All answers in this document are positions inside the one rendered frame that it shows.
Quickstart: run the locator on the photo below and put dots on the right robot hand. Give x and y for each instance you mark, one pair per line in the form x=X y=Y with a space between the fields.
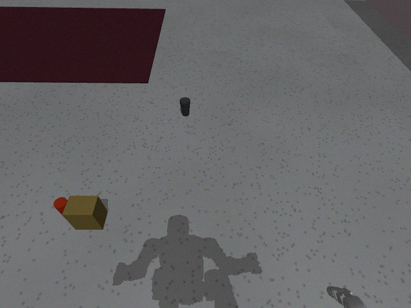
x=345 y=297

